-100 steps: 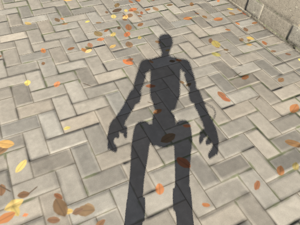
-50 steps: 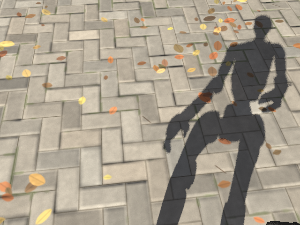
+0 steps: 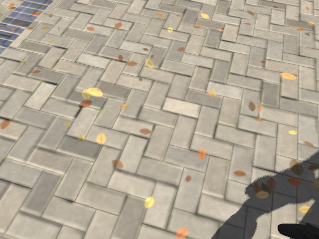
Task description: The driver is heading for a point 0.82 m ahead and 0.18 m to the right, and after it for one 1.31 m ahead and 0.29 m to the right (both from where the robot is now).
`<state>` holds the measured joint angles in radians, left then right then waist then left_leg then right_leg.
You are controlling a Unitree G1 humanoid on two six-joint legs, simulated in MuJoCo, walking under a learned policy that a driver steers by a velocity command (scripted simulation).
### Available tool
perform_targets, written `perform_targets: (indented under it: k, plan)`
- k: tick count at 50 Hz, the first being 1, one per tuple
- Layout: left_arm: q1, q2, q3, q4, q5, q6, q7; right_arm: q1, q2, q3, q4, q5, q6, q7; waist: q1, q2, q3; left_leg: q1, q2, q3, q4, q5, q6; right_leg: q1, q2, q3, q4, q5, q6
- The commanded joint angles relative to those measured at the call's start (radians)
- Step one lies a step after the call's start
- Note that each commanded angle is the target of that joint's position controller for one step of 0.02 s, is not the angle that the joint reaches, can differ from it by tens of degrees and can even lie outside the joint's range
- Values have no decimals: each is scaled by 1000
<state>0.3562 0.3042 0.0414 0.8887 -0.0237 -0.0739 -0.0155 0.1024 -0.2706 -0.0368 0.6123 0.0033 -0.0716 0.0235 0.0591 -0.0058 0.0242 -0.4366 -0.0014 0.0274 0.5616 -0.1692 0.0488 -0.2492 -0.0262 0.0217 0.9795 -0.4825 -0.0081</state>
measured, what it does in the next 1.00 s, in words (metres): walks ahead, turning right: right foot, then left foot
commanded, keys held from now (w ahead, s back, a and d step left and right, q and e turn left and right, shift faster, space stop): w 0.20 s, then w+e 0.16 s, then e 0.44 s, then no key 0.20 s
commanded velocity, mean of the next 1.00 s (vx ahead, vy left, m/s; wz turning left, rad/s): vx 0.29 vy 0.00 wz -0.29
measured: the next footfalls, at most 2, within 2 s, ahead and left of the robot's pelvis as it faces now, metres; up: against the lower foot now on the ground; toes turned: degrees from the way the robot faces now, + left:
right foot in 0.44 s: +0.41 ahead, -0.15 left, +0.00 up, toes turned -7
left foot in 0.94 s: +0.53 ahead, +0.05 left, +0.00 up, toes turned -25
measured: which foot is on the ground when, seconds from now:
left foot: down 0.00-0.44, up 0.46-0.92, down 0.94-1.00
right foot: up 0.00-0.42, down 0.44-0.94, up 0.96-1.00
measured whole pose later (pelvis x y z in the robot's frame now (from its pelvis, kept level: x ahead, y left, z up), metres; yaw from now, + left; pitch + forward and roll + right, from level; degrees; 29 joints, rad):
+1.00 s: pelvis +0.41 -0.04 +0.00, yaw -21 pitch +2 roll +0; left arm 0.16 0.31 0.06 0.69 0.00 0.03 0.03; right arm 0.17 -0.27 -0.04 0.70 -0.03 -0.04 -0.02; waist 0.01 -0.03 0.00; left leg -0.35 -0.02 -0.06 0.52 -0.21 -0.01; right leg -0.36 0.13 0.18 0.71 -0.46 -0.01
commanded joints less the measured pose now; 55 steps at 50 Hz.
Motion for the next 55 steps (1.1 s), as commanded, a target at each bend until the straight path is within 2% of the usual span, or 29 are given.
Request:
perform_targets:
  k: [1, 3, 6, 9, 13, 17, 19, 21, 22, 23, 24, 25, 26, 27, 28, 29, 31, 34, 37, 40, 44, 46, 47, 48, 49, 50, 51, 53, 55]
  plan:
    - [-97, 128, 24, -114, -2, -37, -1, 210, -146, -48, 8, 1, -1, -2, -120, 95, -109, 494, 287, -428, -287, -29, 199, -519, -79, 29, 226, 102, -19]
    - [-71, 101, 25, -104, 10, -18, -1, 145, -116, -40, 6, -10, -10, 4, -57, 111, -63, 332, 237, -324, -355, 83, 189, -409, -116, 38, 153, 190, -3]
    - [-84, 62, 19, -106, 17, 6, 5, 144, -130, -47, 34, -4, -31, 1, -33, 93, -38, 266, 221, -232, -411, 187, 207, -401, -117, 29, 73, 276, 26]
    - [-191, 45, 11, -136, 24, 4, 2, 180, -147, -53, 67, -2, -29, -10, -58, 63, -4, 279, 203, -163, -430, 213, 192, -433, -113, 28, -116, 435, 38]
    - [-309, 27, -2, -162, 10, -7, -19, 228, -180, -62, 106, 0, -24, -21, -108, 63, 23, 307, 199, -74, -443, 165, 156, -376, -73, -7, -329, 599, 23]
    - [-388, 44, 1, -208, 2, -5, -38, 274, -186, -70, 157, 6, -12, -26, -130, 55, 52, 454, 261, -39, -404, 183, 131, -425, -54, 13, -402, 529, -24]
    - [-382, 54, 6, -220, 9, -7, -48, 255, -190, -73, 165, 6, 1, -34, -112, 64, 48, 512, 270, -9, -328, 355, 104, -407, -33, -6, -429, 445, -53]
    - [-238, 105, 36, -194, 25, -10, -51, 210, -209, -76, 151, 3, 21, -51, -31, 91, -60, 516, 223, 48, -93, 752, 51, -190, 51, -83, -455, 427, -82]
    - [-116, 160, 64, -165, 26, -11, -43, 220, -194, -69, 138, 0, 29, -62, 20, 60, -144, 438, 166, 92, 117, 750, 3, 8, 72, -72, -485, 554, -106]
    - [-7, 266, 89, -162, 33, -4, -27, 271, -145, -47, 99, -36, 21, -68, 23, -123, -278, 161, 85, 108, 467, 320, -61, 337, -143, 211, -415, 938, -200]
    - [-31, 291, 83, -183, 30, -3, -30, 397, -57, -13, 92, -45, 1, -49, -55, -280, -446, -169, -95, -25, 778, -509, -114, 623, -360, 657, -489, 1010, -402]
    - [-22, 213, 71, -200, 16, 8, -28, 317, -158, -33, 110, -13, -14, -36, 19, -123, -476, -206, -33, -155, 840, -482, -98, 595, -313, 600, -527, 918, -368]
    - [-79, 177, 61, -208, 12, 12, -24, 220, -169, -37, 77, 13, -17, -34, 15, -90, -328, -265, 4, -131, 809, -412, -86, 471, -271, 462, -542, 897, -330]
    - [-126, 150, 55, -215, 5, 19, -18, 174, -167, -37, 74, 5, -13, -45, -8, -1, -220, -265, 42, -110, 748, -345, -89, 324, -226, 375, -566, 892, -295]
    - [-164, 138, 52, -225, 9, 26, -11, 154, -173, -43, 65, -10, -1, -57, -35, 3, -160, -221, 63, -108, 687, -297, -96, 189, -202, 334, -593, 892, -282]
    - [-181, 136, 51, -234, 23, 32, -7, 166, -171, -46, 58, -13, 14, -61, -67, -29, -145, -151, 71, -115, 655, -272, -99, 92, -178, 315, -623, 886, -277]
    - [-202, 149, 59, -243, 33, 35, -2, 202, -140, -42, 61, -15, 33, -68, -95, -63, -146, -98, 56, -103, 595, -248, -115, -2, -156, 281, -645, 920, -286]
    - [-196, 170, 68, -242, 21, 44, 16, 177, -122, -38, 51, -23, 45, -80, -94, -66, -171, -107, 35, -105, 473, -169, -140, -18, -135, 267, -633, 906, -271]
    - [-195, 172, 70, -246, 8, 70, 36, 110, -115, -37, 34, -19, 53, -77, -73, -79, -175, -102, 18, -122, 355, -72, -150, -18, -102, 292, -628, 680, -226]
    - [-190, 172, 71, -253, 9, 91, 48, 38, -112, -36, 11, -10, 49, -67, -48, -110, -143, -88, -3, -140, 233, -53, -149, -13, -88, 354, -627, 472, -206]
    - [-179, 145, 59, -253, 16, 101, 45, 38, -121, -40, 13, -6, 27, -49, -37, -141, -149, 6, -11, -123, 82, -93, -127, 44, -109, 399, -544, 591, -201]
    - [-195, 117, 45, -256, 7, 104, 45, 82, -111, -41, 26, -7, 13, -40, -76, -137, -138, 147, 0, -106, -155, 84, -86, 30, -72, 401, -489, 579, -155]
    - [-156, 84, 34, -254, 18, 102, 45, 85, -152, -48, 19, -23, 9, -43, -59, -79, -145, 251, 107, -188, -192, 234, -44, -24, -27, 368, -432, 438, -104]
    - [-60, 49, 24, -247, 41, 94, 41, 48, -223, -59, -6, -40, 18, -49, 17, 159, -159, 350, 295, -367, -171, 543, 62, -131, 105, 229, -273, 38, -41]
    - [-105, 92, 34, -264, 33, 86, 42, 82, -173, -50, 22, -58, 25, -46, -19, 274, -142, 322, 387, -509, -197, 568, 211, -227, 133, 141, -165, -144, 10]
    - [-135, 152, 51, -260, 32, 86, 44, 96, -146, -43, 21, -43, 23, -41, -55, 210, -136, 321, 377, -514, -202, 525, 242, -247, 102, 146, -23, -165, 43]
    - [-151, 160, 61, -249, 22, 94, 46, 91, -146, -45, 27, -30, 24, -41, -60, 160, -128, 329, 335, -451, -188, 497, 215, -273, 99, 143, 60, -133, 64]
    - [-139, 123, 57, -227, 20, 119, 50, 45, -138, -40, 28, -11, 29, -40, -44, 126, -109, 298, 278, -353, -180, 461, 167, -256, 74, 146, 91, -70, 96]
    - [-138, 58, 37, -220, 17, 125, 46, 7, -119, -34, 35, -14, 42, -37, -27, 155, -103, 250, 199, -245, -180, 460, 132, -166, 59, 73, -56, -23, 112]
Keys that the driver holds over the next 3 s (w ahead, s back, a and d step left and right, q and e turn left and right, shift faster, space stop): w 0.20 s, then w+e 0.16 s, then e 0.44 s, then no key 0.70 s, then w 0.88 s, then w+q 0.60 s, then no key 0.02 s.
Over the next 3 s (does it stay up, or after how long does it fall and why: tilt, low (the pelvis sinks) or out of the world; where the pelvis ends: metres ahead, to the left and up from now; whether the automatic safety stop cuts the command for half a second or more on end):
stays up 1.08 -0.27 0.02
